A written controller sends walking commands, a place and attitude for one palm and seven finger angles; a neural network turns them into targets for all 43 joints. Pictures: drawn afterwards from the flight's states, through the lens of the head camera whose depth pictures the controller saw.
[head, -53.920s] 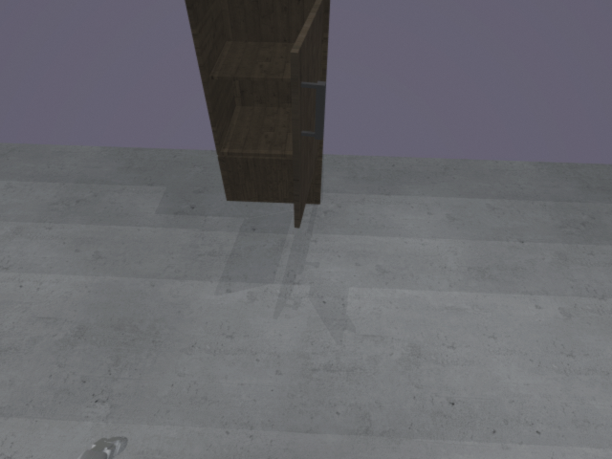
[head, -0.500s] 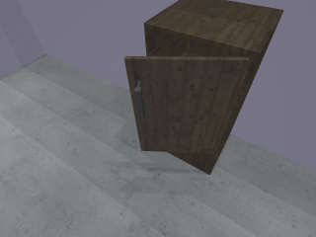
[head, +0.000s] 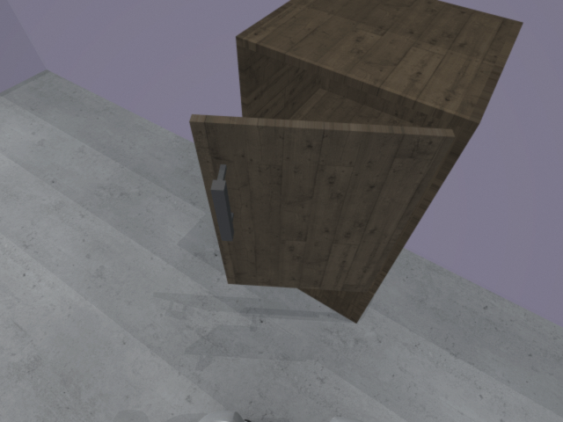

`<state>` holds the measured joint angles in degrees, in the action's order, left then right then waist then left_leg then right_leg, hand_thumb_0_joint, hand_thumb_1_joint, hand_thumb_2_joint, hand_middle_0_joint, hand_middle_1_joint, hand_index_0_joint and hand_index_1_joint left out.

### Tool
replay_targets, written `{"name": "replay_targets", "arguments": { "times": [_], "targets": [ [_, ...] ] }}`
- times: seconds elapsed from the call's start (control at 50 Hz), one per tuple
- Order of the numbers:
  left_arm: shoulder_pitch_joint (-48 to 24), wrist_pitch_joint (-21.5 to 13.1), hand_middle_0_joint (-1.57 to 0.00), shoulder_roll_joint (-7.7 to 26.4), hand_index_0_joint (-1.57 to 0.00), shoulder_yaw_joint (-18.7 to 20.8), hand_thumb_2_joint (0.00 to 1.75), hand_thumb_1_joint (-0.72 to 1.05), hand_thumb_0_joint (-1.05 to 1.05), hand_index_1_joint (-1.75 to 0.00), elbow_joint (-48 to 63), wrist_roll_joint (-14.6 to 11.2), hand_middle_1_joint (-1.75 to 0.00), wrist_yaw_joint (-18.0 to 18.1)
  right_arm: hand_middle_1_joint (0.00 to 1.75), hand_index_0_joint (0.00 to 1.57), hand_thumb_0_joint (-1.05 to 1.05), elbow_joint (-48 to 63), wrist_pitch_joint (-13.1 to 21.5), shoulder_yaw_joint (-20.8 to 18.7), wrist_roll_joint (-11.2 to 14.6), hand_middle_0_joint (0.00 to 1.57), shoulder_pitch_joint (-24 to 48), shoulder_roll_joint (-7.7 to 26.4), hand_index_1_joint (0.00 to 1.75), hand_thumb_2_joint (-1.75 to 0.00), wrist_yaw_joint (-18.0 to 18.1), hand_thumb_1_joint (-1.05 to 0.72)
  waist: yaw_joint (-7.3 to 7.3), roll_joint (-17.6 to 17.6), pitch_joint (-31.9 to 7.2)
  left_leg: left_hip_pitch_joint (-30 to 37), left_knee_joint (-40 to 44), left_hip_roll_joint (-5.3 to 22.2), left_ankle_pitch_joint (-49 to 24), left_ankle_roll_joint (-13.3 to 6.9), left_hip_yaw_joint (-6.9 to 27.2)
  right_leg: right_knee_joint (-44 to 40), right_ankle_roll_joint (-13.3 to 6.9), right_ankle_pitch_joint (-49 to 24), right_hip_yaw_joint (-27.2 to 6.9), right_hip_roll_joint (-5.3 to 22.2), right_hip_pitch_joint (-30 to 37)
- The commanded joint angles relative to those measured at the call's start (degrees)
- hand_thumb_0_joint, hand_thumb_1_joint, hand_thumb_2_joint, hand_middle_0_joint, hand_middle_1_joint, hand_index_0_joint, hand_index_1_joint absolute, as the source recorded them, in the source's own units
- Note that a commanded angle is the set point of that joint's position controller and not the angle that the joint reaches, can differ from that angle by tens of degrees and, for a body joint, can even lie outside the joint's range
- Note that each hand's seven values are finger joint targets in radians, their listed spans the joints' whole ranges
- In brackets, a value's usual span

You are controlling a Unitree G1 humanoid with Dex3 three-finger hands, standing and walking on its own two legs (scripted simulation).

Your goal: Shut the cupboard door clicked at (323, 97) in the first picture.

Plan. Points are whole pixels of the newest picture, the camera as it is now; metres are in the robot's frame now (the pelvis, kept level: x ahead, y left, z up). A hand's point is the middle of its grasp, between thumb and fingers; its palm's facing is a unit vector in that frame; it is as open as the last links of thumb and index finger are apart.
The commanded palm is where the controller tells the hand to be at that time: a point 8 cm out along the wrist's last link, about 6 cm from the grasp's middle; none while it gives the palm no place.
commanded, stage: come to a stop and stand still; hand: left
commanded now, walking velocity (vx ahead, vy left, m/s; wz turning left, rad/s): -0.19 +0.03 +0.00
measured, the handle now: (225, 204) +0.48 +0.14 -0.04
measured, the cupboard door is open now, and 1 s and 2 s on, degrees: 29 29 29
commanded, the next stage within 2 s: look again from close up in 1.22 s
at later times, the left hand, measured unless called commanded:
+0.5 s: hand out of the picture +0.05 +0.18 -0.18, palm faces +0.08 -0.97 -0.21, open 7.4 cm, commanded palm none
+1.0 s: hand out of the picture -0.02 +0.15 -0.17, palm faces +0.02 -0.98 -0.18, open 7.3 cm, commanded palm none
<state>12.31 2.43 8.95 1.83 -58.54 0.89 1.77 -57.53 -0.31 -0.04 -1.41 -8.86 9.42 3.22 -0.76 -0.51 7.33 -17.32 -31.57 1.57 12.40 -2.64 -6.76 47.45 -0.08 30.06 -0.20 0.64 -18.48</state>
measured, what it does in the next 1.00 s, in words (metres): steps on the spot: right foot, then left foot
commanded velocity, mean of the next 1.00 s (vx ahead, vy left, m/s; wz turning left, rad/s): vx -0.02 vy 0.05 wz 0.00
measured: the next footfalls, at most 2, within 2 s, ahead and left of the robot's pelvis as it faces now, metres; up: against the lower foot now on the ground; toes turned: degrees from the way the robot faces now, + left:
right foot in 0.12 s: +0.07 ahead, -0.17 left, +0.00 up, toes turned +0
left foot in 0.44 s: +0.04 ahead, +0.07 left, +0.00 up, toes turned +2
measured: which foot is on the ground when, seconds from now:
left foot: down 0.00-0.12, up 0.14-0.42, down 0.44-1.00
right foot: up 0.00-0.10, down 0.12-0.44, up 0.46-0.66, down 0.68-1.00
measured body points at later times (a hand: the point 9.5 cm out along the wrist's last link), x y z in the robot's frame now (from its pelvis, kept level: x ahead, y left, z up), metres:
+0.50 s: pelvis +0.00 -0.02 +0.00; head +0.03 +0.01 +0.45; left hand +0.05 +0.23 -0.16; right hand +0.07 -0.27 -0.13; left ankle -0.04 +0.08 -0.73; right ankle +0.02 -0.16 -0.72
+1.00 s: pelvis -0.03 -0.02 +0.01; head -0.03 -0.01 +0.46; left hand -0.02 +0.21 -0.15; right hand -0.03 -0.25 -0.14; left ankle -0.04 +0.08 -0.73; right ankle -0.04 -0.13 -0.73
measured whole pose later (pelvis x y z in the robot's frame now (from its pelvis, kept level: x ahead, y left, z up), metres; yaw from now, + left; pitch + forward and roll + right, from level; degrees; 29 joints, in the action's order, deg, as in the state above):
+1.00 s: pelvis -0.03 -0.02 +0.01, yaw +0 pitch -2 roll +0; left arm 13.9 1.1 9.6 0.0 -64.2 0.8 2.1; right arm -65.3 -0.6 0.5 -0.7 -15.4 8.8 1.6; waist -0.1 -1.8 2.4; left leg -6.4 -21.1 -0.9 12.8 -1.7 -3.9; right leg 22.3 -0.4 13.2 -0.9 -0.5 -7.1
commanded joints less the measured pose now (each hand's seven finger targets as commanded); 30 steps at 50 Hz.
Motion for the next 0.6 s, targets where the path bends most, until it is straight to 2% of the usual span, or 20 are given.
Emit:
{"name": "replay_targets", "arguments": {
  "times": [0.0, 0.04, 0.06, 0.08, 0.1, 0.12, 0.16, 0.18, 0.2, 0.22, 0.28, 0.32, 0.34, 0.38, 0.4, 0.42, 0.44, 0.46, 0.5, 0.58],
  "targets": [
    [10.4, 0.3, -0.20, 3.6, -0.20, 1.5, 0.90, 0.90, 0.00, -0.30, 1.1, 0.5, -0.30, -0.2, 0.30, 0.20, 0.00, 3.0, -1.1, -3.7, 0.6, 0.20, -0.3, 11.1, 0.30, -0.90, -0.4, -0.90, -1.44, 5.5, -11.1, 0.2, 8.6, 14.1, -17.7, -6.4, 11.1, -7.8, 0.7, -12.8, 3.0, -0.2, 8.1],
    [9.9, 0.1, -0.20, 4.7, -0.20, 1.9, 0.90, 0.90, 0.00, -0.30, 1.9, 0.7, -0.30, -0.2, 0.30, 0.20, 0.00, 3.6, -1.8, -4.2, 0.6, 0.20, 0.9, 11.0, 0.30, -0.90, -1.1, -0.90, -1.75, 5.6, -9.7, -2.6, 6.4, 11.4, -9.8, -3.8, 9.2, -12.0, 0.3, -18.8, 2.0, 0.1, 9.0],
    [8.9, -0.3, -0.20, 6.5, -0.20, 2.1, 0.90, 0.90, 0.00, -0.30, 2.8, 0.8, -0.30, -0.2, 0.30, 0.20, 0.00, 3.8, -1.9, -4.3, 0.7, 0.20, 0.7, 10.3, 0.30, -0.90, -1.4, -0.90, -1.68, 3.5, -9.0, -3.5, 4.3, 9.1, -5.4, -2.0, 8.2, -15.2, -0.5, -22.4, -0.9, 1.6, 8.6],
    [7.0, -0.6, -0.20, 8.9, -0.20, 2.4, 0.90, 0.90, 0.00, -0.30, 3.7, 1.2, -0.30, -0.1, 0.30, 0.20, 0.00, 4.2, -2.2, -4.5, 0.8, 0.20, 0.6, 8.8, 0.30, -0.90, -1.7, -0.90, -1.21, -2.7, -7.2, -4.2, -0.7, 4.4, 1.8, 0.5, 5.7, -20.4, -2.5, -25.5, -7.8, 6.4, 5.3],
    [4.1, -1.0, -0.20, 12.4, -0.20, 2.7, 0.90, 0.90, 0.00, -0.30, 4.8, 1.4, -0.30, -0.2, 0.30, 0.20, 0.00, 4.5, -2.6, -4.4, 1.0, 0.20, -1.5, 6.5, 0.30, -0.90, -2.1, -0.90, 0.40, -10.7, -6.5, -3.9, -8.2, -1.6, 10.8, 3.3, 1.8, -26.8, -6.7, -27.0, -16.6, 14.9, 1.6],
    [2.4, -1.1, -0.20, 14.4, -0.20, 2.7, 0.90, 0.90, 0.00, -0.30, 5.7, 1.2, -0.30, -0.4, 0.30, 0.20, 0.00, 4.2, -3.3, -4.6, 0.9, 0.20, -2.0, 5.9, 0.30, -0.90, -2.3, -0.90, 0.15, -10.6, -6.0, -0.4, -17.8, -2.9, 18.8, 3.8, 3.1, -32.1, -10.7, -24.5, -19.5, 20.3, -4.2],
    [-1.2, -1.0, -0.20, 13.7, -0.20, 2.9, 0.90, 0.90, 0.00, -0.30, 6.4, 1.5, -0.30, 0.1, 0.30, 0.20, 0.00, 4.2, -3.7, -4.8, 0.7, 0.20, -1.9, 6.1, 0.30, -0.90, -2.3, -0.90, 0.83, -10.6, -4.7, -3.1, -26.5, -1.8, 19.4, 3.1, 7.3, -32.2, -12.8, -24.3, -19.7, 19.4, -4.7],
    [-1.9, -1.1, -0.20, 13.2, -0.20, 2.8, 0.90, 0.90, 0.00, -0.30, 6.4, 1.4, -0.30, 0.2, 0.30, 0.20, 0.00, 3.7, -3.3, -4.5, 0.7, 0.20, -2.1, 6.2, 0.30, -0.90, -2.3, -0.90, 0.94, -10.3, -4.1, -4.8, -27.7, -1.7, 17.8, 3.2, 7.8, -30.3, -12.4, -30.0, -17.8, 18.0, -2.2],
    [-1.6, -1.4, -0.20, 13.1, -0.20, 2.9, 0.90, 0.90, 0.00, -0.30, 6.2, 1.4, -0.30, 0.2, 0.30, 0.20, 0.00, 3.6, -2.9, -4.3, 0.8, 0.20, -2.8, 6.3, 0.30, -0.90, -2.4, -0.90, 0.88, -10.8, -5.7, -6.2, -26.7, -1.6, 17.5, 3.4, 7.9, -28.3, -11.8, -36.4, -15.4, 17.4, 2.2],
    [-0.4, -1.5, -0.20, 13.3, -0.20, 3.0, 0.90, 0.90, 0.00, -0.30, 6.0, 1.4, -0.30, 0.3, 0.30, 0.20, 0.00, 3.9, -2.5, -4.1, 0.9, 0.20, -2.5, 6.4, 0.30, -0.90, -2.5, -0.90, 0.03, -10.9, -7.2, -6.9, -24.1, -1.9, 17.9, 3.9, 7.6, -26.5, -11.4, -42.8, -14.1, 17.0, 6.6],
    [3.5, -1.8, -0.20, 14.3, -0.20, 3.6, 0.90, 0.90, 0.00, -0.30, 4.8, 1.2, -0.30, 0.9, 0.30, 0.20, 0.00, 4.3, -1.8, -3.6, 1.2, 0.20, -1.5, 6.7, 0.30, -0.90, -2.4, -0.90, -2.19, -10.3, -12.3, -7.6, -14.0, -2.1, 18.1, 4.9, 6.9, -22.5, -11.5, -56.3, -14.5, 18.0, 18.5],
    [3.9, -1.7, -0.20, 14.7, -0.20, 3.8, 0.90, 0.90, 0.00, -0.30, 4.2, 1.1, -0.30, 1.0, 0.30, 0.20, 0.00, 4.3, -1.7, -3.3, 1.4, 0.20, -2.4, 6.5, 0.30, -0.90, -2.2, -0.90, -2.04, -10.5, -13.9, -4.9, -5.9, -2.7, 14.8, 5.2, 6.0, -20.5, -10.5, -58.8, -13.6, 17.3, 20.4],
    [2.9, -1.6, -0.20, 14.5, -0.20, 3.8, 0.90, 0.90, 0.00, -0.30, 4.2, 0.9, -0.30, 1.1, 0.30, 0.20, 0.00, 3.8, -1.5, -3.2, 1.4, 0.20, -4.2, 6.4, 0.30, -0.90, -2.1, -0.90, -1.17, -11.2, -14.5, -1.9, 0.1, -2.6, 11.3, 5.1, 5.8, -19.3, -9.5, -57.3, -13.1, 16.9, 19.5],
    [0.6, -1.2, -0.20, 13.0, -0.20, 3.4, 0.90, 0.90, 0.00, -0.30, 4.5, 0.1, -0.30, 1.0, 0.30, 0.20, 0.00, 2.2, -0.9, -3.1, 1.2, 0.20, -7.5, 7.3, 0.30, -0.90, -2.2, -0.90, 0.61, -7.5, -14.2, 9.4, 12.6, -1.0, -3.0, 4.6, 5.4, -16.2, -5.3, -45.3, -8.8, 12.8, 11.9],
    [0.9, -0.8, -0.20, 10.2, -0.20, 2.8, 0.90, 0.90, 0.00, -0.30, 5.0, -0.2, -0.30, 0.9, 0.30, 0.20, 0.00, 2.4, -0.4, -3.5, 0.8, 0.20, -7.2, 10.0, 0.30, -0.90, -2.0, -0.90, 0.34, 1.9, -14.4, 14.3, 13.9, 5.7, -13.1, 2.7, 11.5, -13.3, -2.3, -31.7, -4.3, 7.7, 5.3],
    [0.4, -0.4, -0.20, 7.4, -0.20, 1.7, 0.90, 0.90, 0.00, -0.30, 5.5, -0.1, -0.30, 0.6, 0.30, 0.20, 0.00, 3.3, -0.5, -3.9, 0.4, 0.20, -5.4, 12.4, 0.30, -0.90, -1.8, -0.90, -0.21, 11.4, -11.8, 12.2, 12.7, 13.4, -27.5, -1.1, 17.1, -11.7, 0.4, -11.1, 0.8, 3.2, 1.4],
    [-0.9, 0.2, -0.20, 7.1, -0.20, 1.4, 0.90, 0.90, 0.00, -0.30, 5.1, 0.1, -0.30, 0.8, 0.30, 0.20, 0.00, 3.3, -1.0, -3.5, 0.0, 0.20, -3.3, 12.0, 0.30, -0.90, -1.6, -0.90, 0.01, 10.8, -9.2, 6.9, 13.5, 14.4, -26.0, -4.6, 15.5, -7.1, 0.8, -3.0, 0.3, 1.9, 2.6],
    [-2.2, 0.9, -0.20, 7.1, -0.20, 1.4, 0.90, 0.90, 0.00, -0.30, 4.9, 0.4, -0.30, 0.9, 0.30, 0.20, 0.00, 3.1, -0.7, -3.0, 0.0, 0.20, -2.8, 10.6, 0.30, -0.90, -1.3, -0.90, 0.27, 12.3, -6.4, 4.8, 15.1, 13.5, -26.8, -5.8, 15.6, -2.7, 0.8, -1.0, -0.5, 1.4, 1.4],
    [-2.7, 1.2, -0.20, 7.6, -0.20, 1.4, 0.90, 0.90, 0.00, -0.30, 4.0, 0.3, -0.30, 0.5, 0.30, 0.20, 0.00, 2.8, -0.5, -2.5, 0.0, 0.20, -2.8, 9.8, 0.30, -0.90, -0.5, -0.90, 0.09, 11.0, -3.2, 5.0, 14.0, 11.9, -33.0, -5.8, 14.1, 0.1, 0.4, -2.9, -2.3, 1.4, -0.2],
    [-0.8, -0.1, -0.20, 6.5, -0.20, 0.7, 0.90, 0.90, 0.00, -0.30, 2.5, -0.1, -0.30, 0.0, 0.30, 0.20, 0.00, 1.5, 0.0, -2.5, 0.4, 0.20, -4.6, 9.6, 0.30, -0.90, -0.4, -0.90, 0.08, 7.4, -6.7, 13.7, 10.4, 10.6, -39.2, -5.4, 12.9, -11.6, 0.5, -8.5, 0.1, 1.0, 2.3]
  ]
}}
